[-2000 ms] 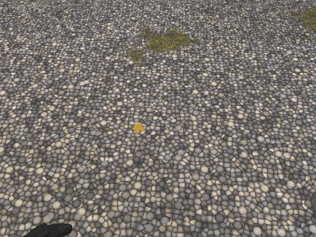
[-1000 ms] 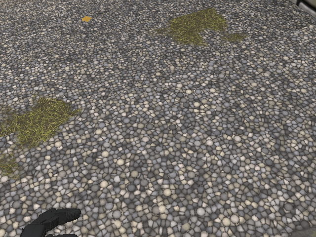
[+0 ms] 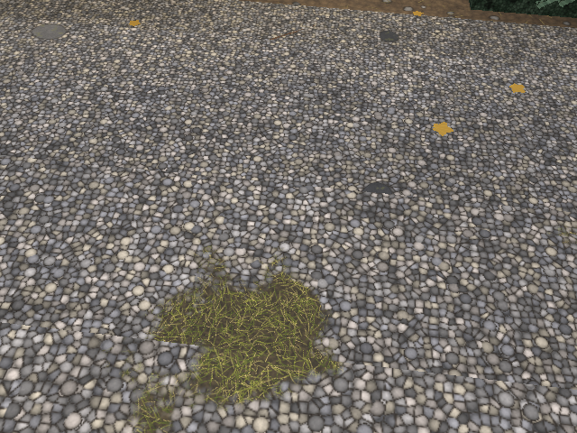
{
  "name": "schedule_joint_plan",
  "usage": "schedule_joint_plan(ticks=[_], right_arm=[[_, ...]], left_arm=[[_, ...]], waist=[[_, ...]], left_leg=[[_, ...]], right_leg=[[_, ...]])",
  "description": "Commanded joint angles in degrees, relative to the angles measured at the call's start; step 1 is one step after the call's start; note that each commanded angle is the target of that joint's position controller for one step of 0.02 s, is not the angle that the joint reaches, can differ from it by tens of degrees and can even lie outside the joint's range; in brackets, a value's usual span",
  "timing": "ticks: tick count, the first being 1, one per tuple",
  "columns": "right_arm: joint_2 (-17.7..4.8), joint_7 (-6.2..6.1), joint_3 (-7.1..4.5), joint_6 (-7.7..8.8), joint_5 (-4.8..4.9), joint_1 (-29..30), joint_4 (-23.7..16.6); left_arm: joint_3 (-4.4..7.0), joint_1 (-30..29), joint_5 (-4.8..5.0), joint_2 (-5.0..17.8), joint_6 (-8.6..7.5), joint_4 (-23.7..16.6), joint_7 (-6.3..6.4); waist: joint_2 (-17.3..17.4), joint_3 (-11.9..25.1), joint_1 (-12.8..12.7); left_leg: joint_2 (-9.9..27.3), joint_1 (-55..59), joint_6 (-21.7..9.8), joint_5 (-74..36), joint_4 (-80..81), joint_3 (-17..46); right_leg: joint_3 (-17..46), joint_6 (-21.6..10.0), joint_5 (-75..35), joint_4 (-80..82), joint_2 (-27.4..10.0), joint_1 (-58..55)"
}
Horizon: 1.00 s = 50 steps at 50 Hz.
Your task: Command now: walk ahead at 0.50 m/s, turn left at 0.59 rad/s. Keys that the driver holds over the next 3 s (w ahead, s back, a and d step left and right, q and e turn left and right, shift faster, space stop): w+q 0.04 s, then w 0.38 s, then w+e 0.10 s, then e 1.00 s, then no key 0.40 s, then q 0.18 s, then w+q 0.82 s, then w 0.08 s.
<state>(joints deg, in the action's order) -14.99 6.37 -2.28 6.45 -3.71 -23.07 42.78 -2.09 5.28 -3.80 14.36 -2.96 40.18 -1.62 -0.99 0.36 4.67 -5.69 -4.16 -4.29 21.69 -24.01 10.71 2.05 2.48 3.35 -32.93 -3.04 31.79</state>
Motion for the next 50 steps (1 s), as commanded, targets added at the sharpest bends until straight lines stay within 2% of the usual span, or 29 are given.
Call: schedule_joint_plan(ticks=[1, 2, 3, 4, 5, 6, 7, 8, 9, 12, 16, 19, 23, 25, 26, 27, 28, 29, 30, 31, 32, 34, 37, 38, 41, 44, 47, 49, 50], right_arm=[[-10.9, -0.49, -2.83, -0.15, -0.03, 0.7, -1.8], [-10.3, -0.65, -2.56, 0.01, -0.60, 1.7, -1.8], [-5.4, -1.09, -1.01, 0.70, -0.96, 2.5, -2.8], [1.9, -1.35, 1.15, 2.19, -2.48, -7.4, -3.7], [-3.5, -0.73, -0.09, 1.88, -0.66, 2.5, -4.3], [-3.5, -1.80, -0.56, 1.40, -0.09, 6.1, -4.0], [-4.2, -3.29, -0.59, 0.96, -0.12, 6.1, -2.9], [-3.2, -3.93, -0.20, 0.59, -1.38, 5.8, -2.6], [-2.3, -3.60, 0.45, 0.24, -2.45, 7.5, -2.9], [-0.8, -2.70, 0.84, -0.72, -1.06, 11.1, -3.4], [0.4, -1.66, 1.99, -2.10, -0.41, 14.9, -3.8], [-2.0, -1.77, 1.66, -2.74, -0.03, 18.2, -5.1], [-3.3, -3.05, 1.13, -2.46, 0.02, 24.6, -6.8], [-4.7, -3.45, 0.43, -1.88, 0.81, 23.7, -6.9], [-7.0, -3.85, -0.59, -1.43, 1.37, 19.5, -6.0], [-11.1, -4.24, -1.72, -0.77, 1.52, 9.5, -3.7], [-12.7, -4.55, -1.74, -1.36, 1.90, -5.3, -0.7], [-9.7, -5.47, -1.86, -1.19, 0.42, -12.9, 2.4], [-11.3, -6.07, -2.77, -0.16, 0.95, -8.1, 3.7], [-8.5, -6.78, -2.35, -0.08, 1.98, -1.1, 2.9], [-5.0, -7.12, -1.12, -0.32, 2.51, 3.0, 2.4], [-2.3, -7.72, -0.59, -0.17, 1.68, 10.0, -0.5], [-8.3, -8.64, -3.16, 0.86, 0.46, 14.3, -3.0], [-9.2, -8.51, -3.56, 0.72, 0.00, 13.4, -3.0], [-10.8, -7.83, -4.56, 0.12, -1.33, 12.9, -3.6], [-11.1, -7.35, -4.86, 0.10, -0.59, 14.0, -4.7], [-12.4, -7.88, -5.29, -0.49, 0.00, 14.1, -5.4], [-11.6, -8.07, -4.62, -1.10, 0.40, 14.5, -5.2], [-10.1, -7.64, -3.99, -1.38, 0.71, 12.0, -4.5]], left_arm=[[1.71, -6.9, 1.67, 7.6, -2.61, -6.0, 1.25], [2.75, -0.4, 2.55, 9.9, -3.64, -4.4, 1.62], [3.59, 12.5, 2.13, 12.0, -4.82, -1.2, 1.75], [3.97, 25.7, 1.43, 14.1, -4.23, 2.1, 1.34], [3.72, 30.0, 0.05, 11.8, -3.65, 4.1, 1.15], [3.73, 24.6, 0.79, 10.7, -3.80, 4.2, 0.65], [2.37, 18.0, 1.31, 6.2, -3.45, 2.7, 0.76], [1.34, 16.2, 1.71, 2.7, -3.22, 2.6, 1.09], [1.05, 14.5, 1.45, 1.3, -3.13, 2.3, 1.72], [2.53, 12.6, 0.78, 3.3, -3.90, 2.6, 2.15], [4.24, 13.4, -0.12, 6.9, -4.16, 3.8, -0.30], [4.62, 15.8, -0.08, 7.5, -4.55, 5.9, -1.71], [4.74, 21.2, 0.16, 7.8, -3.76, 9.6, -1.91], [5.24, 20.3, 0.61, 9.8, -3.37, 10.3, -2.14], [5.49, 19.2, 0.26, 10.4, -3.66, 10.0, -2.30], [4.57, 21.2, -0.07, 6.7, -4.40, 9.0, -2.03], [1.96, 28.5, -1.11, 0.0, -5.04, 7.8, -2.80], [3.47, 18.9, 1.16, 3.7, -4.68, 7.9, -3.61], [3.97, 14.4, 2.00, 3.6, -4.63, 6.8, -2.92], [4.39, 13.2, 0.81, 5.3, -4.40, 6.9, -1.56], [4.03, 14.3, -0.61, 4.2, -4.14, 6.8, -0.76], [2.58, 14.5, -0.72, -0.1, -3.33, 6.9, -0.66], [3.27, 14.6, 1.11, 1.3, -2.85, 6.8, -2.44], [3.17, 13.0, 0.35, 1.4, -2.73, 6.3, -3.38], [2.77, 11.4, 0.46, 1.0, -2.05, 4.6, -4.63], [3.74, 10.9, 0.60, 4.3, -2.13, 3.5, -3.82], [4.47, 9.0, 0.72, 5.3, -2.57, 1.9, -3.44], [5.44, 8.5, 2.48, 6.6, -3.85, 0.9, -3.36], [6.84, 9.6, 2.97, 9.7, -4.94, 0.8, -2.58]], waist=[[5.1, -1.0, -2.7], [4.5, 2.6, -5.7], [-2.6, 12.8, -10.2], [-19.7, 29.5, -9.4], [-7.6, 16.3, -14.9], [-4.6, 5.4, -12.2], [-3.0, 2.1, -9.6], [-3.7, 3.2, -7.8], [-3.4, 3.0, -7.0], [-2.6, 1.5, -6.0], [-1.4, -0.6, -6.4], [-2.5, -1.6, -6.6], [-2.8, -2.8, -8.5], [-3.1, -1.3, -5.6], [-2.6, 1.8, -3.1], [3.3, 13.1, -0.9], [16.0, 30.3, 1.9], [8.7, 21.9, 6.4], [7.9, 9.3, 3.7], [6.7, 5.5, 0.6], [5.4, 6.8, -3.0], [4.6, 6.0, -6.7], [4.1, 5.8, -8.5], [3.1, 5.4, -8.0], [5.1, 5.2, -7.2], [4.3, 3.6, -6.4], [4.0, 2.5, -4.5], [2.8, 3.0, -4.7], [-0.5, 5.6, -4.6]], left_leg=[[14.7, -2.5, -8.1, -27.6, 1.3, 13.0], [11.4, -7.0, -4.7, -33.1, -4.1, 10.8], [3.6, -13.6, 0.2, -29.6, -19.4, 4.9], [-6.6, -34.7, 5.0, 9.5, -37.4, -0.8], [-2.5, -47.5, 4.4, 11.8, -51.5, -0.9], [1.6, -50.6, 3.1, 4.9, -54.4, -2.1], [6.1, -47.3, 2.2, -1.2, -52.9, -3.5], [8.5, -41.9, 1.5, -5.4, -48.0, -2.8], [9.8, -38.6, 1.9, -5.7, -46.0, -3.6], [10.6, -37.5, 3.7, -5.5, -34.7, -6.0], [9.9, -29.4, 3.8, -17.5, -19.3, -11.5], [9.4, -30.7, 1.9, -21.9, -14.3, -10.0], [7.9, -31.2, -0.3, -19.3, -8.2, -11.4], [5.3, -19.1, -2.2, -21.1, -4.9, -14.9], [4.6, -7.7, -4.2, -22.1, -6.9, -14.9], [10.9, 13.4, -11.3, -36.9, -12.0, -9.0], [29.9, 39.6, -25.3, -40.0, -2.6, 19.1], [29.9, 33.6, -19.7, -38.4, 3.2, 22.9], [28.3, 19.4, -15.1, -38.1, 4.2, 12.6], [26.8, 9.5, -13.6, -43.4, 4.8, 5.4], [25.6, 4.2, -12.8, -50.4, 5.8, 1.0], [24.3, -4.7, -11.7, -54.0, 10.2, -5.3], [20.2, -12.0, -10.6, -51.1, 13.7, -15.6], [19.6, -13.0, -10.1, -51.3, 13.6, -17.5], [22.4, -8.8, -10.4, -51.7, 12.1, -17.9], [25.2, -3.1, -9.8, -44.9, 10.3, -17.5], [25.9, 1.8, -7.9, -36.2, 5.8, -18.1], [23.2, 0.3, -4.6, -30.9, -0.3, -19.9], [19.2, -1.0, -0.9, -27.9, -7.4, -22.1]], right_leg=[[-3.1, -3.4, -2.2, 5.8, 2.6, -8.7], [-3.4, -6.4, -5.6, 3.4, 2.2, -20.7], [2.6, -14.0, -14.0, 0.8, -4.5, -38.4], [30.9, -30.3, -14.7, 6.1, -21.2, -68.2], [36.5, -24.9, -1.8, 12.8, -21.1, -60.9], [28.6, -19.5, 9.1, 15.1, -19.3, -48.4], [22.3, -17.7, 11.9, 17.5, -17.5, -37.8], [17.7, -17.3, 6.6, 20.0, -15.1, -33.1], [15.0, -17.3, 1.5, 21.9, -14.3, -30.0], [6.8, -17.4, -2.0, 25.8, -11.6, -27.7], [-1.1, -17.2, -9.5, 27.0, -9.5, -19.6], [-1.1, -16.9, -12.3, 24.5, -11.2, -23.9], [0.3, -15.5, -12.4, 21.1, -12.5, -33.2], [-1.0, -14.1, -23.6, 16.3, -10.5, -30.0], [-2.8, -11.9, -29.2, 10.6, -7.9, -24.8], [-6.3, -6.8, -22.8, -5.0, -1.6, -15.2], [-5.0, -2.4, 16.4, -24.1, 6.6, 2.3], [1.3, -3.4, 30.9, -36.5, 5.8, 10.0], [3.0, -4.5, 28.3, -40.8, 1.8, 12.1], [1.9, -4.3, 27.6, -40.0, -1.5, 10.1], [2.5, -4.1, 27.2, -36.9, -3.6, 5.5], [1.2, -1.9, 25.7, -31.7, -5.3, -0.9], [-4.3, 0.0, 13.8, -24.0, -2.8, -6.8], [-4.6, -0.1, 10.3, -20.5, -2.6, -7.5], [-2.5, -1.0, 3.8, -17.0, -3.1, -5.6], [-1.1, -1.7, 6.4, -13.8, -3.7, -2.7], [-3.1, -3.0, 8.8, -7.7, -2.0, -3.0], [-6.6, -6.0, 1.2, 0.6, 2.3, -10.7], [-5.5, -9.3, -11.4, 5.4, 4.0, -17.7]])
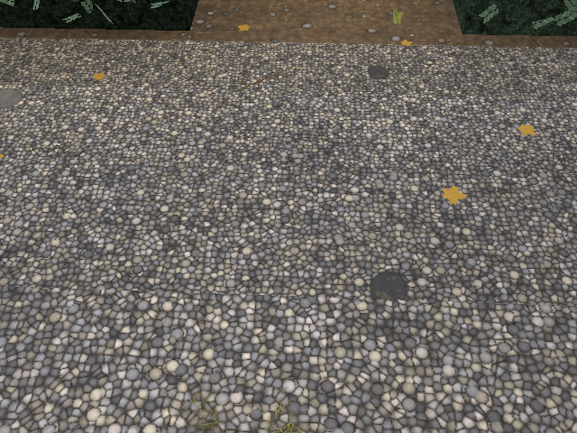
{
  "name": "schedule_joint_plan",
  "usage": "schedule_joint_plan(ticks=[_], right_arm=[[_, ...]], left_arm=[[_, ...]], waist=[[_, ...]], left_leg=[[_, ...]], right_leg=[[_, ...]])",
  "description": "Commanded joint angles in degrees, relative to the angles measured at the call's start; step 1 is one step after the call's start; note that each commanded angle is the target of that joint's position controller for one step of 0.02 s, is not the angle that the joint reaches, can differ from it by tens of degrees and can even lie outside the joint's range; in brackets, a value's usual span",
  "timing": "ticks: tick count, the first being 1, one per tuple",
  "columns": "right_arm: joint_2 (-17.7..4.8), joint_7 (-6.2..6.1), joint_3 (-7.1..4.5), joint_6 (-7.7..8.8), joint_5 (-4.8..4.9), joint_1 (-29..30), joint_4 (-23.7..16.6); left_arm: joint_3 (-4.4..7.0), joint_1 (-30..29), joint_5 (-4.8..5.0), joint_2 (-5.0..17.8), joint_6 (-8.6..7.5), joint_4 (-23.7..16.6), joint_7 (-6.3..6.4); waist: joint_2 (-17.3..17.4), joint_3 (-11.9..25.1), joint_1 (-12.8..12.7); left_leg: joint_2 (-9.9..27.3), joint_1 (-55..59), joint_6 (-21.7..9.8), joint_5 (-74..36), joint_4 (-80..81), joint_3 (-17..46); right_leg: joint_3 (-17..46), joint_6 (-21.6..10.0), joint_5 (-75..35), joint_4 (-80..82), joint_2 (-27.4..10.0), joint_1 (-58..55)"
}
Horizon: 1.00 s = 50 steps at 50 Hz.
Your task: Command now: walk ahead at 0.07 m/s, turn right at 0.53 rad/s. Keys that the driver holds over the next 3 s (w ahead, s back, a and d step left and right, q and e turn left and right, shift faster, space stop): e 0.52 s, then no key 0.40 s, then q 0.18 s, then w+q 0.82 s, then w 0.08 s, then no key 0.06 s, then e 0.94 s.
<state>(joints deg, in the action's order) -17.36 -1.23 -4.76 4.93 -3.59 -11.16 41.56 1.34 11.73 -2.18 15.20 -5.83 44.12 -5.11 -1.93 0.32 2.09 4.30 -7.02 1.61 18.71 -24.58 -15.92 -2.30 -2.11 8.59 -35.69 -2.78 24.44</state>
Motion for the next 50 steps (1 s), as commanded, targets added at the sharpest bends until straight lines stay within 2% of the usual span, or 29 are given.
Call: schedule_joint_plan(ticks=[1, 2, 3, 4, 5, 6, 8, 12, 15, 20, 23, 25, 26, 27, 28, 29, 31, 32, 33, 35, 38, 40, 42, 44, 45, 46, 47, 48, 50], right_arm=[[-2.9, 0.16, -0.09, -0.12, 0.10, -6.1, -5.3], [-3.3, 0.44, 0.43, 0.92, 0.56, -3.4, -8.2], [-3.7, 1.19, 0.93, 0.75, 2.12, 4.9, -8.6], [-5.0, 0.33, 0.83, 0.49, 2.48, 7.6, -9.3], [-7.9, -0.68, 0.01, 0.14, 1.63, 5.3, -8.3], [-7.0, -1.32, 0.61, -0.29, 0.52, 3.2, -7.7], [-6.2, -1.63, 1.28, -1.37, -0.65, 1.5, -7.5], [-5.2, -0.42, 2.20, -2.98, 0.27, -1.1, -7.2], [-2.4, 0.00, 3.70, -4.23, -0.39, -0.1, -7.6], [-2.6, -0.19, 4.35, -3.75, 0.80, 0.7, -8.4], [-2.1, 0.07, 4.47, -3.09, 1.79, -1.7, -8.0], [-2.9, 0.80, 3.96, -2.33, 3.04, -4.3, -7.6], [-5.3, 0.89, 2.85, -1.58, 2.87, -5.2, -7.7], [-12.8, 0.20, 0.69, -0.20, 2.34, -6.8, -8.1], [-13.6, 0.92, -0.16, 0.07, -1.10, -6.5, -8.8], [-10.3, 1.31, 0.36, 0.11, -1.10, -6.0, -8.1], [-2.9, 3.36, 2.85, 0.24, 0.87, 3.4, -10.4], [-2.1, 3.62, 3.38, 0.85, 1.90, 6.4, -11.5], [-2.5, 3.41, 3.37, 0.76, 1.72, 6.6, -11.7], [-2.0, 3.62, 3.94, 0.45, 1.46, 3.7, -10.7], [0.1, 5.75, 5.12, 0.48, 3.16, 2.9, -9.0], [-2.1, 7.03, 4.62, 0.87, 3.98, 3.3, -7.8], [-5.1, 8.11, 3.27, 0.66, 4.91, 0.6, -5.9], [-5.3, 9.72, 2.79, 0.22, 5.26, 3.0, -5.3], [-3.7, 9.91, 2.87, 0.15, 5.10, 2.2, -5.8], [-4.3, 9.01, 2.28, 0.24, 4.44, 0.0, -6.1], [-5.3, 8.42, 1.89, 0.37, 3.97, 0.1, -5.7], [-4.3, 8.29, 2.12, 0.79, 3.70, 3.3, -6.3], [-4.1, 7.91, 1.66, 1.26, 3.94, 5.6, -6.1]], left_arm=[[5.94, 7.1, 1.41, 17.8, -2.84, -4.2, 3.01], [6.70, 11.7, 0.16, 20.1, -3.34, -4.5, 3.33], [7.14, 16.2, -2.28, 16.9, -4.35, -1.1, 3.70], [7.02, 16.0, -1.68, 14.2, -4.25, -0.2, 3.66], [5.89, 12.3, -0.51, 10.3, -3.39, -1.1, 3.50], [4.93, 8.1, 0.63, 8.3, -2.64, -2.5, 3.20], [3.98, 4.2, 0.21, 7.0, -0.70, -5.7, 3.45], [4.64, 4.1, -0.24, 9.7, -1.28, -8.9, 3.23], [4.33, 5.9, -0.30, 10.0, -1.22, -10.2, 2.78], [4.18, 8.3, 0.20, 10.1, -0.27, -11.9, 2.01], [4.24, 5.5, 0.42, 10.6, 1.00, -12.1, 1.71], [3.62, 3.3, 0.80, 10.0, 2.28, -11.3, 0.95], [2.67, 5.5, 0.73, 7.8, 2.57, -10.1, 0.71], [1.30, 8.9, 0.77, 2.2, 2.42, -11.7, 0.89], [2.98, 6.7, -0.53, 7.3, 2.13, -12.7, 2.04], [3.77, 4.1, -1.12, 9.8, 2.45, -11.6, 3.33], [4.45, 4.9, -1.19, 11.1, 3.39, -9.6, 5.84], [4.16, 5.0, -1.95, 11.0, 3.16, -9.8, 5.99], [3.79, 4.6, -2.19, 10.0, 3.05, -9.6, 5.48], [3.84, 5.7, -0.93, 9.0, 2.97, -8.0, 4.48], [4.11, 7.8, 0.11, 7.3, 2.97, -5.3, 3.43], [2.88, 8.4, 0.07, 3.8, 3.89, -4.6, 2.18], [1.61, 6.1, 1.13, 1.8, 4.64, -5.2, 1.66], [1.72, 7.0, 2.68, 3.5, 4.33, -5.1, 2.16], [2.21, 5.8, 2.47, 6.7, 4.01, -5.9, 3.02], [2.43, 1.6, 1.92, 9.0, 3.83, -7.5, 3.49], [2.40, 0.1, 1.55, 8.7, 3.91, -7.4, 3.44], [2.07, 0.0, 1.71, 7.6, 3.87, -6.9, 3.26], [1.86, -0.7, 2.31, 7.3, 4.25, -6.8, 2.77]], waist=[[-12.4, 15.0, -0.1], [-11.0, 18.6, -3.4], [-3.5, 11.5, -8.0], [-3.0, 8.3, -7.8], [-1.1, 8.3, -5.3], [-0.7, 6.5, -2.0], [1.0, 5.8, 0.1], [-1.8, 6.0, 0.0], [-2.9, 6.1, -2.2], [-5.5, 7.1, -6.1], [-4.1, 7.8, -5.0], [-2.7, 7.0, -2.3], [-0.3, 7.5, -2.0], [12.7, 10.6, -4.4], [9.0, 7.8, -1.4], [1.8, 6.1, -0.5], [4.9, 3.8, -4.5], [6.4, 3.7, -5.7], [5.3, 4.7, -5.3], [5.1, 4.8, -4.1], [6.7, 4.0, -5.5], [6.1, 3.1, -6.0], [6.3, 1.6, -4.1], [6.7, 2.1, -5.5], [5.0, 4.3, -4.0], [3.6, 4.9, -1.0], [3.0, 3.9, -0.7], [2.4, 2.0, -1.8], [2.5, -1.4, -2.4]], left_leg=[[0.8, -5.9, 0.9, 1.7, -23.0, 0.4], [-7.1, -23.6, 3.8, 27.8, -37.0, 10.7], [-5.5, -32.2, 2.8, 27.2, -43.4, 19.6], [-4.0, -34.8, 2.7, 25.2, -48.5, 21.2], [-2.3, -33.4, 2.9, 22.4, -50.7, 22.7], [-0.7, -29.4, 3.2, 19.2, -50.1, 23.6], [-0.5, -23.9, 4.5, 12.6, -46.4, 23.3], [-2.6, -20.4, 6.2, 6.2, -42.9, 20.1], [-2.2, -19.0, 7.2, 5.5, -35.7, 17.9], [-4.8, -20.4, 5.9, 8.5, -23.6, 17.1], [-6.5, -16.0, 4.0, 5.0, -13.1, 16.5], [-6.9, -6.6, -0.2, -8.8, -0.3, 15.8], [-2.8, 1.2, -5.3, -21.7, 2.9, 18.7], [13.3, 12.8, -21.4, -54.4, 2.9, 34.5], [23.4, 12.1, -31.2, -56.2, 5.9, 42.4], [22.1, 7.9, -28.1, -49.6, 7.6, 39.0], [12.0, 0.4, -19.5, -47.8, 5.8, 28.3], [10.7, -1.0, -18.2, -50.9, 5.8, 26.0], [9.4, -1.0, -17.9, -49.8, 5.9, 23.8], [7.4, 1.1, -17.0, -46.3, 4.8, 20.4], [6.4, 1.8, -13.4, -42.6, 1.1, 17.9], [5.4, -1.8, -10.5, -38.2, -1.8, 16.8], [6.4, -4.6, -9.6, -35.5, -3.8, 20.1], [6.5, -4.9, -7.3, -33.1, -5.7, 22.7], [5.4, -2.7, -6.1, -28.6, -5.7, 22.8], [2.7, -1.7, -5.6, -22.7, -5.3, 20.9], [1.5, -1.5, -4.9, -14.6, -3.8, 19.4], [0.3, -2.7, -4.1, -9.0, -4.1, 17.1], [-1.7, -5.2, -4.0, -5.8, -3.3, 16.0]], right_leg=[[17.2, -18.6, -49.7, 10.5, -7.9, -25.8], [36.2, -28.8, -49.0, 13.6, -17.4, -38.5], [32.6, -24.3, -46.3, 13.5, -17.2, -35.5], [27.8, -21.6, -44.1, 12.7, -15.3, -32.5], [25.0, -20.2, -43.3, 12.5, -14.2, -27.8], [23.6, -19.1, -41.5, 13.9, -13.5, -19.5], [21.8, -17.6, -34.3, 16.7, -10.6, -11.3], [19.7, -16.2, -27.0, 17.0, -7.1, -7.4], [21.1, -14.8, -20.1, 14.2, -5.7, -8.0], [31.3, -16.4, -19.8, 10.5, -8.3, -13.8], [34.1, -16.0, -20.7, 8.5, -7.5, -13.1], [33.5, -14.4, -16.5, 7.5, -5.0, -6.9], [31.3, -10.7, -7.5, 4.5, -2.2, -1.4], [19.3, -0.8, 14.8, -9.2, 7.1, 10.3], [13.4, 5.4, 30.0, -24.2, 9.7, 20.9], [12.5, 7.8, 27.5, -34.9, 6.1, 20.8], [13.3, 10.5, 18.5, -45.4, 6.7, 18.5], [13.2, 10.9, 15.5, -45.9, 6.9, 17.7], [11.8, 11.2, 12.9, -47.5, 6.8, 16.4], [12.2, 11.7, 8.4, -45.5, 6.5, 15.5], [11.0, 13.8, 6.6, -32.9, 2.0, 10.4], [5.9, 15.2, 9.3, -17.1, -2.2, 2.5], [1.8, 14.2, 8.4, -5.6, -2.1, -4.8], [1.0, 11.5, -2.8, 5.3, -1.9, -10.8], [2.5, 8.7, -7.0, 5.0, -1.9, -11.1], [2.3, 5.8, -7.0, 5.2, -1.3, -9.3], [1.5, 4.6, 0.7, 6.7, -0.8, -7.5], [1.9, 4.4, 5.3, 8.8, -1.0, -5.2], [1.7, 5.0, 6.4, 10.5, -0.8, -5.0]])
Over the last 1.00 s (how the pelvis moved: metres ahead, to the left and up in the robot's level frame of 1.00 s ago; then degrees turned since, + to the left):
0.47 -0.01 0.00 -6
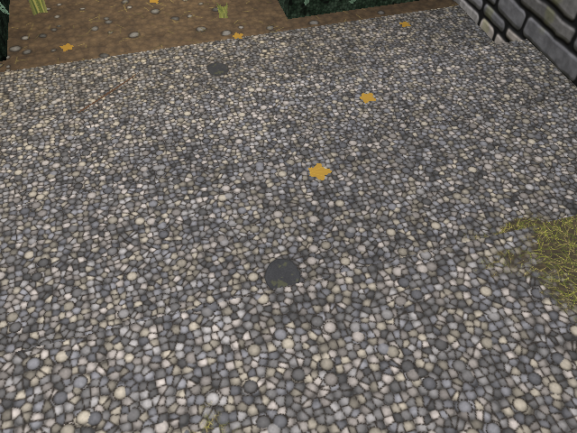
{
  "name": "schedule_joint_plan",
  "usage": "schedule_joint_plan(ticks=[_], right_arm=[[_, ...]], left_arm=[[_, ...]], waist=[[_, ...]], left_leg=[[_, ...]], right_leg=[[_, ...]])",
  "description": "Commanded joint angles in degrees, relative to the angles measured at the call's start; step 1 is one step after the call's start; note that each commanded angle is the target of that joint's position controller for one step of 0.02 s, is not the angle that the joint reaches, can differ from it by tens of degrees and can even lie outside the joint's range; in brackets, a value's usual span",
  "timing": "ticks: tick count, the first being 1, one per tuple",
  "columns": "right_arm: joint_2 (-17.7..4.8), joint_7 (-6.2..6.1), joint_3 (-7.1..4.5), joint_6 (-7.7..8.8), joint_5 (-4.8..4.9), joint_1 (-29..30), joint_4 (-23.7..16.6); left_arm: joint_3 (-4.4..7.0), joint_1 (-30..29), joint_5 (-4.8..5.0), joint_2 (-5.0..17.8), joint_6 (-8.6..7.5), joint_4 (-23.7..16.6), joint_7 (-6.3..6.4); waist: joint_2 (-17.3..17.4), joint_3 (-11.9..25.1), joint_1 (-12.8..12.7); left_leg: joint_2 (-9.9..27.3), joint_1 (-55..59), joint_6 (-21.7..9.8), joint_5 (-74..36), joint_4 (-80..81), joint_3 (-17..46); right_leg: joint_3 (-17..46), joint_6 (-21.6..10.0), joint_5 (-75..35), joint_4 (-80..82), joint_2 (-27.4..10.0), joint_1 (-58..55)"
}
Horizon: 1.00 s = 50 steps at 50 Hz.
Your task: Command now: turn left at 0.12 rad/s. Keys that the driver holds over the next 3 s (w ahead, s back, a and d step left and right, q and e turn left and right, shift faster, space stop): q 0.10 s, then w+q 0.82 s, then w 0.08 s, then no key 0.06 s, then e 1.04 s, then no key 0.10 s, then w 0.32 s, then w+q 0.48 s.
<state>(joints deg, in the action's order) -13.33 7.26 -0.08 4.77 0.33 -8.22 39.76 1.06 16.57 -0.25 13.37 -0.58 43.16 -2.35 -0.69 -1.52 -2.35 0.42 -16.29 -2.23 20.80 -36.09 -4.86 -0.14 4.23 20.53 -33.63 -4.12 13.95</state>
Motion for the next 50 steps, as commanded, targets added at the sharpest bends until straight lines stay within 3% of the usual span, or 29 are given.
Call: schedule_joint_plan(ticks=[1, 5, 8, 10, 12, 13, 14, 17, 20, 23, 24, 25, 26, 27, 28, 29, 30, 31, 32, 34, 37, 38, 40, 41, 45, 47, 48, 49, 50], right_arm=[[-8.8, -0.95, -3.59, 1.59, 0.43, 2.7, -4.6], [-12.0, -4.05, -6.00, 2.48, -0.49, 3.1, -7.5], [-11.6, -4.86, -6.60, 2.09, -1.28, -1.5, -6.6], [-10.1, -5.17, -6.16, 1.90, -2.02, 1.3, -8.1], [-7.3, -4.99, -5.05, 1.69, -2.16, 6.8, -10.2], [-5.2, -4.46, -4.14, 1.88, -3.21, 7.4, -10.4], [-4.7, -4.64, -3.86, 1.95, -3.94, 5.7, -9.6], [-5.9, -5.04, -4.38, 1.55, -4.35, 3.3, -7.7], [-3.1, -2.20, -3.10, 1.39, -3.07, 3.1, -7.0], [-3.2, -1.46, -2.75, 1.93, -2.64, 1.8, -6.9], [-3.2, -1.44, -2.97, 2.80, -3.80, -6.0, -4.8], [-5.7, -1.79, -4.10, 3.25, -4.13, -13.3, -3.0], [-7.9, -2.19, -5.40, 3.83, -4.44, -22.1, -0.1], [-10.8, -2.33, -6.45, 4.45, -3.55, -22.5, -0.3], [-14.8, -4.83, -7.40, 4.48, -4.96, -26.9, 0.7], [-16.5, -5.46, -6.60, 4.45, -5.12, -34.1, 1.2], [-16.0, -4.55, -6.94, 5.23, -3.80, -33.6, 1.4], [-9.6, -4.01, -4.75, 5.42, -2.63, -27.5, 2.4], [-4.6, -3.13, -2.35, 4.39, -3.19, -22.9, 2.5], [-1.6, -2.44, -0.21, 2.27, -5.63, -11.6, 1.4], [-1.6, -6.11, 0.64, 3.07, -5.76, -9.1, 1.7], [-3.2, -7.09, 0.14, 3.31, -5.53, -10.7, 2.7], [-7.9, -5.80, -0.45, 2.98, -6.28, -14.4, 5.2], [-7.9, -4.88, -0.05, 3.42, -6.47, -17.1, 6.3], [-7.9, -3.75, 0.04, 3.07, -2.94, -23.4, 8.5], [-9.3, -2.52, 0.33, 1.19, -1.54, -22.1, 8.4], [-5.3, -0.94, 1.61, 0.97, -4.78, -23.4, 8.2], [1.9, -0.28, 2.39, 1.06, -5.27, -34.7, 10.1], [-2.4, -0.03, 1.94, 0.24, -4.45, -30.4, 7.4]], left_arm=[[2.36, -5.5, 0.15, 9.6, -0.81, -6.3, 0.17], [2.47, -5.6, -0.82, 9.2, -0.99, -10.5, 4.07], [1.99, -1.2, -2.28, 7.6, -1.47, -11.0, 4.89], [1.78, 1.5, -2.15, 6.7, -2.67, -10.9, 4.56], [2.29, 6.7, -1.55, 8.2, -4.33, -10.1, 4.80], [2.72, 10.0, -1.93, 10.0, -5.12, -9.5, 4.85], [2.19, 9.8, -1.68, 9.1, -5.61, -9.4, 4.88], [1.13, 2.8, -1.31, 6.1, -5.36, -10.4, 4.87], [1.53, 3.4, -3.70, 8.6, -4.36, -9.3, 5.74], [2.08, 5.4, -4.23, 11.6, -4.44, -6.5, 5.13], [2.11, 0.9, -7.31, 12.4, -4.35, -8.5, 5.03], [2.23, -4.1, -7.89, 13.0, -4.63, -9.4, 4.35], [2.66, -7.9, -7.52, 14.4, -4.89, -10.3, 3.51], [2.21, -5.3, -5.02, 12.5, -5.08, -6.9, 2.28], [0.61, 1.5, -7.50, 5.1, -5.19, -6.2, 0.82], [-1.96, 6.3, -6.82, -1.1, -6.58, -5.6, -1.10], [-1.34, -3.6, -2.29, 0.8, -8.57, -11.4, -1.60], [0.24, -12.3, -0.85, 6.0, -8.82, -12.3, -0.55], [0.95, -11.3, -3.00, 8.6, -8.06, -11.2, 0.57], [-1.05, -7.0, -6.18, 4.8, -5.64, -8.5, 0.85], [-3.63, -5.0, -7.59, 2.1, -4.47, -6.7, -1.28], [-3.93, -5.3, -6.16, 1.8, -4.22, -7.1, -1.59], [-4.23, -7.1, -4.59, 1.2, -2.21, -9.0, -2.49], [-3.77, -7.5, -5.14, 2.5, -1.55, -9.5, -2.29], [-2.95, -6.9, -6.11, 5.4, -1.80, -6.4, -0.78], [-0.94, 8.7, -5.41, 8.0, -2.37, 1.1, -0.22], [1.34, 22.6, -5.21, 10.8, -3.51, 5.5, -0.72], [1.48, 23.3, -5.43, 12.4, -4.16, 4.0, -1.55], [2.23, 22.4, -7.23, 11.5, -3.14, 3.6, -2.04]], waist=[[1.3, 1.2, 1.7], [3.7, 5.2, 1.3], [4.3, 0.3, 1.2], [3.3, -1.0, -0.6], [-3.7, -0.7, -4.4], [-9.7, -0.6, -6.0], [-8.1, -1.6, -4.6], [-5.5, -3.5, -1.2], [-4.8, -2.5, -1.7], [-5.4, -1.9, -1.7], [-5.7, 0.4, 1.9], [-3.3, 1.5, 6.6], [0.6, 3.2, 11.6], [3.2, 1.3, 12.9], [13.6, 5.0, 9.1], [7.8, 16.1, 9.1], [11.5, 5.1, 13.9], [4.3, -3.7, 12.6], [-1.7, -3.1, 8.7], [2.4, -5.8, 2.3], [1.2, -2.0, 3.3], [-1.8, 1.4, 4.8], [1.3, -1.5, 4.4], [2.2, -2.6, 3.8], [1.0, -5.6, 5.4], [-2.3, -4.4, -1.1], [-4.4, 2.4, -4.1], [-13.2, 19.5, 2.0], [-7.6, 18.5, -3.0]], left_leg=[[2.1, 3.9, -1.3, -9.8, 8.5, 5.8], [6.4, 2.8, -9.7, -19.9, 10.8, 14.0], [8.6, -2.8, -13.2, 15.3, 17.1, 21.7], [6.8, -7.9, -12.3, 16.8, 16.3, 21.4], [1.3, -20.6, -7.8, 9.6, 4.0, 14.2], [-2.4, -26.4, -3.6, 9.7, -8.9, 8.2], [0.6, -28.5, -2.1, 11.4, -18.7, 8.6], [1.8, -25.1, -0.6, 6.2, -22.1, 5.5], [1.8, -17.4, 0.2, 2.3, -17.9, 2.6], [1.8, -11.1, -0.1, 0.4, -12.2, 2.0], [0.5, -1.5, -1.1, -10.7, -22.7, 3.2], [-1.1, 3.6, -1.5, -11.1, -21.4, 1.8], [-4.6, 13.1, -1.6, -12.0, -16.4, -2.7], [-7.8, 17.6, -2.2, -1.3, 5.2, -4.9], [-0.5, 32.4, -13.0, -25.9, 1.4, 15.1], [10.8, 43.4, -24.4, -55.8, 0.4, 32.3], [17.1, 36.6, -26.6, -40.8, 10.7, 47.0], [18.8, 25.8, -23.5, -19.6, 9.6, 48.3], [16.2, 16.7, -20.8, -6.6, 8.0, 44.1], [12.0, -2.9, -18.8, -0.4, 9.6, 36.7], [1.9, -13.0, -15.3, 1.9, 4.5, 26.0], [-3.3, -17.9, -12.1, 3.4, -0.5, 18.5], [-4.6, -33.9, -10.8, 14.0, -1.2, 16.2], [-3.0, -34.9, -11.5, 17.9, -2.8, 20.9], [-2.8, -6.9, -10.9, 13.2, -20.7, 30.0], [-6.3, -5.9, -7.3, 0.1, -41.3, 25.4], [-8.1, -20.5, -2.6, -6.4, -59.7, 21.4], [-10.6, -37.8, 0.7, 21.7, -75.2, 14.7], [-9.5, -49.0, 2.4, 22.0, -80.1, 13.2]], right_leg=[[-1.1, -1.6, -5.9, 7.9, 0.6, 4.2], [-3.1, -4.5, -6.2, 2.8, 1.1, 0.7], [-0.6, -7.9, 9.2, 4.2, 0.4, 0.1], [1.4, -11.3, 8.9, 7.1, -0.5, -5.3], [10.7, -17.9, 8.1, 14.0, -8.3, -17.6], [22.5, -24.5, 4.6, 21.9, -18.4, -21.9], [23.7, -24.3, 2.3, 25.1, -22.4, -20.9], [9.2, -16.6, 0.6, 27.8, -15.3, -15.8], [-0.9, -14.1, -5.8, 27.2, -12.0, -12.6], [-4.3, -14.9, -9.5, 24.5, -13.2, -10.7], [-6.4, -14.2, -17.9, 18.3, -13.0, -3.8], [-8.9, -13.5, -23.9, 11.3, -11.7, 0.0], [-12.9, -12.5, -27.3, -2.2, -7.9, 4.7], [-13.8, -13.1, -23.0, -12.5, -6.1, 8.0], [-12.0, -6.5, 7.7, -39.5, 1.5, 23.5], [0.4, -3.6, 17.8, -52.7, 6.0, 30.7], [7.2, -2.8, 17.8, -56.7, 8.0, 46.4], [10.4, -2.3, 11.5, -57.0, 3.9, 52.1], [11.0, -2.4, 6.3, -50.8, 1.8, 48.4], [9.9, -3.8, 1.1, -39.6, -1.2, 38.2], [8.3, -4.5, -30.4, -24.7, -1.0, 28.0], [4.8, -4.6, -45.6, -12.1, -0.2, 16.7], [-1.5, -3.7, -46.9, -9.2, 1.6, -2.9], [-0.2, -3.4, -43.1, -11.4, 1.3, -4.8], [1.8, -3.3, -35.5, 13.3, 0.9, 1.7], [-2.5, -5.0, -50.1, 25.0, -1.8, -13.2], [1.9, -12.5, -57.5, 13.6, -8.2, -35.0], [10.2, -24.6, -88.0, -9.3, -18.1, -58.0], [18.0, -27.3, -80.1, -6.0, -21.7, -59.3]])
Over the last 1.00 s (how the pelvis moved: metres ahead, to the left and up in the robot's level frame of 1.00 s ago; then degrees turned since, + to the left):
0.01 0.04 -0.01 -24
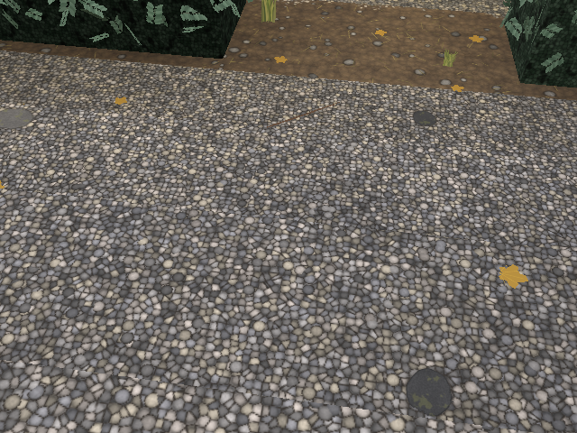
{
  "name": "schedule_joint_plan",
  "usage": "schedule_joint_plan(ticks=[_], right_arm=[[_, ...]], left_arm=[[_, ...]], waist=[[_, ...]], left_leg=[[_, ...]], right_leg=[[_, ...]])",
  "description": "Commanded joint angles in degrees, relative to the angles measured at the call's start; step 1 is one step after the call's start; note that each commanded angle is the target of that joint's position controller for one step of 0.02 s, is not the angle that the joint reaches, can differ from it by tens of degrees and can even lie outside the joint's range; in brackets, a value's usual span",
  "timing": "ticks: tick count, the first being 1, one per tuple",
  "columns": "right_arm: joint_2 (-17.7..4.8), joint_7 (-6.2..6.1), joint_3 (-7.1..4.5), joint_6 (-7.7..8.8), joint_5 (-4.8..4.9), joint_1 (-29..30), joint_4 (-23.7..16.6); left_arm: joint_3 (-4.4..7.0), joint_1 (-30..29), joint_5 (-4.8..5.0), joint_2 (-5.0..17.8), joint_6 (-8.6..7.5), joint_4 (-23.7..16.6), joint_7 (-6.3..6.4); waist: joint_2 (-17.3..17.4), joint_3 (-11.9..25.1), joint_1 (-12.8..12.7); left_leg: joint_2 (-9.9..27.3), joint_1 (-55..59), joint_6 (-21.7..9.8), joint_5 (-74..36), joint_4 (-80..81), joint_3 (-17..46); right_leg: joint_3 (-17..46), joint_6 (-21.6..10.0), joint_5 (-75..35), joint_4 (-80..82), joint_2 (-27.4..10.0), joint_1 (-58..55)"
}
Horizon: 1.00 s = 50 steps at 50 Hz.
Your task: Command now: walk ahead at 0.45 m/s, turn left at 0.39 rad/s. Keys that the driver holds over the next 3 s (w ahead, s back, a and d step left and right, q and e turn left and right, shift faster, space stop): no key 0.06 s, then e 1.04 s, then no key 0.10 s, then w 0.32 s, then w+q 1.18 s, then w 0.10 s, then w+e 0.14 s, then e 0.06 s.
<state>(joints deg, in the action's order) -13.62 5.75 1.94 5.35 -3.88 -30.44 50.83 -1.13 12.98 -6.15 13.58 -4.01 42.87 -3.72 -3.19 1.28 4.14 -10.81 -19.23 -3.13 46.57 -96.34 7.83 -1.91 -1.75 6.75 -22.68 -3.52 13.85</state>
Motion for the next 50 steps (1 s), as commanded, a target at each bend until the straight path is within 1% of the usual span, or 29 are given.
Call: schedule_joint_plan(ticks=[1, 2, 3, 4, 5, 6, 7, 9, 11, 13, 14, 15, 16, 17, 19, 20, 22, 25, 28, 30, 31, 32, 33, 34, 35, 37, 40, 45, 50], right_arm=[[-3.8, 1.11, -1.14, -0.93, 0.80, 1.7, -8.0], [-4.9, -0.30, -1.63, -0.51, 1.13, 8.7, -10.4], [-1.3, -1.99, -0.55, 0.21, -0.23, 13.1, -11.1], [-0.1, -2.15, -0.05, -0.17, -0.74, 14.5, -10.6], [-1.9, -1.68, -0.71, -0.35, -1.06, 15.7, -9.7], [-0.3, -1.13, -0.42, -1.31, -0.73, 15.2, -9.1], [1.0, -0.31, 0.35, -2.17, 0.56, 15.3, -8.5], [-2.3, 0.14, -0.09, -2.75, 1.97, 15.7, -8.4], [-7.7, -1.54, -2.19, -1.85, 1.41, 17.5, -8.5], [-12.8, -3.41, -4.34, -0.41, 1.32, 19.6, -9.6], [-18.4, -4.52, -6.19, 0.47, 1.89, 17.4, -10.4], [-17.6, -4.98, -6.22, 0.28, 2.72, 9.8, -10.8], [-13.4, -6.13, -5.59, -0.03, 1.39, 4.9, -9.1], [-13.8, -7.48, -6.29, 0.42, 1.61, 9.0, -9.1], [-6.6, -8.20, -4.45, 0.38, 4.57, 20.4, -11.0], [-6.7, -8.47, -4.55, 0.68, 3.99, 23.7, -11.9], [-11.0, -8.87, -6.66, 1.11, 3.08, 25.5, -13.2], [-13.0, -8.98, -8.40, 1.33, 2.00, 24.9, -14.0], [-11.9, -8.32, -8.44, 1.15, 1.81, 27.7, -14.4], [-9.9, -7.93, -7.53, 1.02, 0.99, 27.2, -13.0], [-6.9, -7.95, -6.70, 0.90, 0.84, 24.8, -12.8], [-4.7, -8.35, -6.11, 0.93, 1.40, 23.2, -16.7], [-8.4, -7.57, -6.81, 0.78, 1.63, 24.8, -14.5], [-11.2, -7.52, -7.83, -0.44, 1.81, 25.5, -13.6], [-12.8, -7.89, -8.74, -1.11, 0.84, 24.2, -12.5], [-9.5, -7.96, -7.59, -1.40, -0.60, 23.7, -11.8], [-8.7, -7.48, -7.25, -1.54, 1.05, 21.8, -10.3], [-8.8, -6.98, -6.72, -2.75, 1.51, 23.2, -9.7], [-9.8, -7.45, -6.06, -1.65, 2.19, 24.9, -9.6]], left_arm=[[5.38, 19.5, -0.64, 12.6, 1.12, 3.0, 0.05], [4.20, 15.0, 0.38, 9.3, 1.10, 2.8, 0.31], [1.20, 9.5, 0.40, 1.1, -0.82, 2.1, 1.74], [0.40, 5.0, 0.70, -1.0, -1.40, 1.8, 2.00], [0.26, 0.7, 2.15, -1.2, -2.39, 1.3, 2.23], [1.15, -0.9, 3.81, 2.5, -3.23, 1.6, 2.00], [2.00, -2.1, 3.54, 5.8, -3.84, 2.1, 1.48], [4.72, -0.7, 4.43, 12.7, -4.54, 2.3, 0.59], [5.71, -0.6, 4.39, 13.5, -3.78, 2.5, -0.58], [5.47, 2.0, 4.41, 9.9, -3.10, 2.1, -0.83], [4.83, 7.5, 4.67, 5.7, -3.11, 1.0, -0.35], [2.64, 13.2, 3.80, 0.1, -3.04, 0.2, 0.28], [4.24, 7.6, 3.27, 4.2, -1.91, -0.5, 0.65], [4.78, 5.3, 3.20, 4.8, -1.32, -1.1, 1.46], [4.81, 9.8, 2.29, 4.3, -0.50, 1.2, 3.11], [4.19, 11.4, 2.07, 2.1, -0.08, 1.9, 2.85], [4.47, 10.2, 3.18, 2.9, 0.73, 2.4, 1.07], [4.70, 5.4, 4.21, 4.8, 0.39, 0.8, -0.48], [5.36, 5.7, 4.90, 6.9, -0.38, 0.2, -0.37], [6.48, 5.8, 5.46, 8.3, -1.48, -1.1, -0.24], [7.29, 6.6, 4.98, 10.6, -2.13, -1.9, 0.16], [9.07, 6.8, 5.58, 18.6, -3.01, -4.3, 1.15], [9.47, 4.6, 2.95, 18.1, -4.05, -4.5, 1.47], [9.32, 2.8, 3.01, 16.0, -4.36, -4.3, 1.86], [8.36, 2.2, 4.18, 13.1, -4.08, -4.2, 1.94], [6.97, 2.0, 5.04, 10.4, -3.12, -4.1, 1.83], [7.21, 1.8, 4.06, 11.5, -2.62, -5.9, 1.27], [7.99, 4.5, 4.06, 13.5, -2.63, -6.7, 0.15], [7.99, 5.1, 3.74, 14.1, -1.59, -7.2, -0.15]], waist=[[-5.4, 7.6, -10.8], [0.6, 1.9, -10.0], [5.5, -2.4, -6.2], [2.0, -6.9, -2.8], [1.3, -6.6, -1.3], [-1.7, -4.2, 0.6], [-2.1, -2.9, 1.1], [0.7, -3.3, 0.2], [2.0, -1.1, 0.4], [3.1, 3.2, 0.0], [10.0, 11.7, -1.6], [17.6, 26.3, 0.4], [13.9, 22.3, 3.3], [11.1, 11.6, 1.5], [10.7, 6.4, -4.9], [9.6, 3.9, -6.9], [8.1, 3.4, -6.6], [8.9, 3.6, -4.4], [8.5, 3.1, -6.3], [7.8, 3.0, -6.7], [1.7, 3.1, -6.3], [-10.8, 4.5, -4.6], [-2.9, -2.8, -6.1], [-2.9, -3.3, -5.9], [-2.6, -2.1, -4.8], [-2.5, -1.4, -3.3], [-2.1, -0.7, -3.0], [-2.8, -1.3, -5.4], [-3.2, 0.3, -7.5]], left_leg=[[5.2, -54.8, 4.7, -8.5, -22.3, -1.3], [8.6, -55.3, 4.2, -14.4, -19.3, -0.8], [14.9, -48.5, 2.0, -30.4, 5.7, 4.5], [19.5, -37.1, 0.9, -33.9, 18.6, 3.0], [19.8, -24.3, 0.9, -41.6, 35.4, -1.4], [18.1, -12.1, 1.7, -46.3, 45.0, -5.7], [16.5, -1.0, 2.7, -48.1, 46.6, -7.1], [13.4, 0.5, 4.3, -50.4, 56.3, -7.4], [11.5, 1.8, 2.5, -54.6, 63.2, -7.0], [13.5, 8.0, -4.6, -69.8, 64.6, -5.8], [22.2, 23.6, -14.1, -89.9, 65.4, -0.1], [39.2, 40.2, -28.0, -90.2, 70.3, 17.6], [38.9, 35.1, -24.7, -72.8, 75.2, 21.0], [36.1, 22.9, -19.0, -56.9, 78.1, 14.3], [31.0, 8.8, -13.3, -43.9, 85.3, 5.8], [28.4, 2.8, -11.2, -43.3, 86.9, 0.7], [24.8, 0.7, -8.7, -41.6, 88.2, -5.8], [28.3, 5.3, -9.1, -38.3, 87.0, -3.5], [30.4, 5.1, -8.4, -32.1, 84.1, -3.0], [28.9, 1.8, -4.5, -27.3, 79.3, -5.8], [24.3, -0.4, -0.4, -24.6, 70.6, -10.7], [12.9, -9.2, 5.4, -14.8, 56.7, -16.5], [11.8, -16.3, 5.8, -15.4, 51.5, -6.8], [13.1, -18.0, 5.4, -19.2, 48.3, -4.8], [13.2, -18.6, 5.6, -20.9, 45.6, -4.7], [13.7, -16.6, 5.4, -23.6, 43.8, -3.8], [12.7, -13.0, 6.2, -30.2, 46.0, -5.3], [12.0, -8.8, 7.7, -29.1, 55.6, -6.2], [10.9, -7.4, 7.3, -27.1, 62.0, -6.0]], right_leg=[[25.3, -21.3, -40.4, -8.4, -24.7, -47.8], [26.7, -20.8, -17.1, -1.3, -24.7, -32.7], [21.4, -17.7, -20.6, 5.2, -22.6, -19.8], [16.7, -17.7, -27.2, 9.2, -19.8, -5.2], [10.0, -16.9, -30.8, 12.2, -13.2, 6.2], [4.2, -14.4, -30.0, 11.2, -7.5, 12.2], [3.4, -12.3, -30.5, 11.4, -5.8, 19.6], [5.4, -11.4, -30.8, 9.1, -6.2, 14.1], [7.4, -10.7, -31.9, 2.9, -6.8, 6.5], [6.5, -6.4, -31.8, -5.1, -3.7, 3.0], [1.8, -1.4, -20.6, -14.6, 2.0, 9.0], [-0.2, 1.8, 11.6, -30.4, 6.6, 17.4], [2.4, 2.2, 34.3, -40.7, 6.7, 22.2], [3.8, 1.8, 32.2, -45.4, 2.9, 23.6], [3.2, 3.3, 28.8, -39.7, -1.0, 15.4], [0.6, 3.9, 25.1, -35.9, -0.8, 9.6], [-4.1, 4.6, 19.9, -28.8, 1.2, 3.7], [-2.1, 2.4, 11.7, -21.1, 0.2, 4.5], [-2.1, -1.7, 5.2, -11.5, 0.8, 0.1], [-2.0, -5.8, -2.0, -4.6, 2.8, -6.7], [5.0, -10.4, -10.8, 1.2, -1.7, -9.6], [29.0, -24.6, -21.0, 9.7, -17.5, -12.9], [30.1, -22.5, -2.6, 13.3, -17.3, -8.7], [25.3, -17.6, 6.5, 14.2, -13.4, -9.0], [23.8, -15.9, 4.9, 13.4, -11.9, -11.6], [21.6, -14.7, -2.8, 13.1, -11.0, -11.7], [18.8, -14.8, -7.5, 12.5, -8.8, -10.8], [21.7, -15.6, -10.0, 8.9, -8.8, -11.5], [28.5, -16.2, -14.0, 5.0, -9.9, -14.6]])
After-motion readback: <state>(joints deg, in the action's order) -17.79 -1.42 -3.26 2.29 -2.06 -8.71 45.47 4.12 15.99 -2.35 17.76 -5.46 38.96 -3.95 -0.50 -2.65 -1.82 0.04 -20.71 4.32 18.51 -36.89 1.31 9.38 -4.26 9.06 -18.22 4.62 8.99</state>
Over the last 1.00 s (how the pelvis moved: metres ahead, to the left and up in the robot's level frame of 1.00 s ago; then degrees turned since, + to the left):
0.32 0.08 -0.16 31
